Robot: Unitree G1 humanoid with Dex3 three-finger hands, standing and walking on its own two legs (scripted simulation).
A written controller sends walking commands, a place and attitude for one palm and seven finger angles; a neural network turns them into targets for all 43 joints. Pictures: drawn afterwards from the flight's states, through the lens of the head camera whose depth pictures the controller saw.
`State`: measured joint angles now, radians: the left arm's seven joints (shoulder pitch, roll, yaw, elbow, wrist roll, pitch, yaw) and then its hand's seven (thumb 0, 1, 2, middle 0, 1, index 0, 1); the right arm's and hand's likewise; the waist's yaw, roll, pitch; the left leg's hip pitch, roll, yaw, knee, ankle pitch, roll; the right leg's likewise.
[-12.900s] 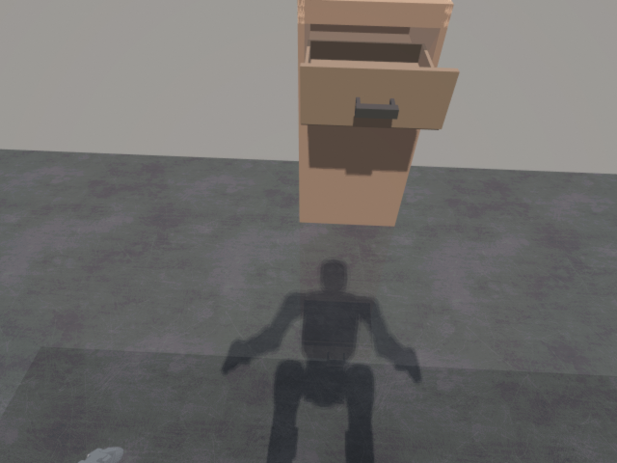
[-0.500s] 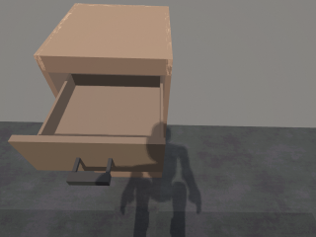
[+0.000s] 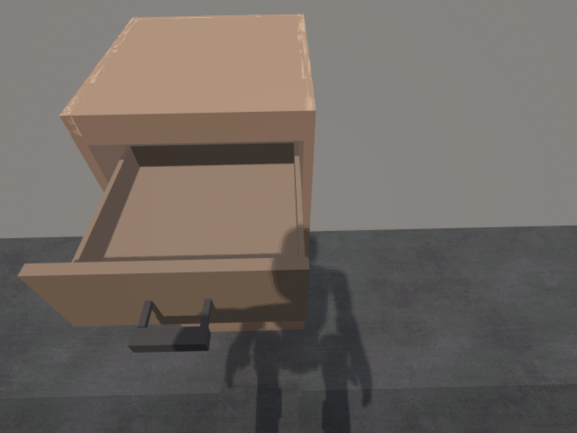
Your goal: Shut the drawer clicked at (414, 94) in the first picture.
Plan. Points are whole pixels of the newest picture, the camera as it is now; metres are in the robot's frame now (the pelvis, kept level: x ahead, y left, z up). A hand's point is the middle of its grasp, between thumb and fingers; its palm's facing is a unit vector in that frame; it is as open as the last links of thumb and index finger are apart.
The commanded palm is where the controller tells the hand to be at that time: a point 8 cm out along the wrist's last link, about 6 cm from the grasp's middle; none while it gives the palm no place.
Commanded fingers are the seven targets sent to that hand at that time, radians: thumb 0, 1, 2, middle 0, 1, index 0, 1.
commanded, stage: look again from close up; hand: left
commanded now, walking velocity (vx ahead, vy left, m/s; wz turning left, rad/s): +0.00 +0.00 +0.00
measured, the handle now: (174, 323) +0.27 +0.19 +0.00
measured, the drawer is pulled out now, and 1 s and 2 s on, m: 0.28 0.28 0.28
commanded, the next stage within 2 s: shuffle to correct the standing spot in 0.24 s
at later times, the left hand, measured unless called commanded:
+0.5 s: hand out of the picture +0.00 +0.16 -0.17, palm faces +0.04 -0.98 -0.21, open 7.4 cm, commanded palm none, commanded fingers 0.00 0.90 0.90 -0.20 -0.30 -0.20 -0.30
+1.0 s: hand out of the picture -0.07 +0.10 -0.15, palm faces +0.13 -0.97 -0.23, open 7.4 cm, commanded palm none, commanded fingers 0.00 0.90 0.90 -0.20 -0.30 -0.20 -0.30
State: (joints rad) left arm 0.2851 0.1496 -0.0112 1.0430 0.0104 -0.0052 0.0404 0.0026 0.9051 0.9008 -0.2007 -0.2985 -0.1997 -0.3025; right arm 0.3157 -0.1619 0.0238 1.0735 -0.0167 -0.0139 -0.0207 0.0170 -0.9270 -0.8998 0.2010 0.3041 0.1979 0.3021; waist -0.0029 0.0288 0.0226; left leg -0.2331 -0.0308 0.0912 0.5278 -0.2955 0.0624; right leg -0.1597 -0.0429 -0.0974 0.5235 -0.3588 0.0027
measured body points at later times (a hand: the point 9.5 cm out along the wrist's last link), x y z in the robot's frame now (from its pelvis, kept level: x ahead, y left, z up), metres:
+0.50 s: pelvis +0.00 -0.02 +0.00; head +0.02 -0.02 +0.45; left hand +0.00 +0.21 -0.15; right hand +0.03 -0.24 -0.16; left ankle -0.01 +0.08 -0.73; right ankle -0.05 -0.11 -0.73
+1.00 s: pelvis -0.03 -0.06 +0.01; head -0.01 -0.08 +0.46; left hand -0.07 +0.16 -0.13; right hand +0.03 -0.30 -0.15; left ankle -0.05 +0.09 -0.67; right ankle -0.05 -0.12 -0.73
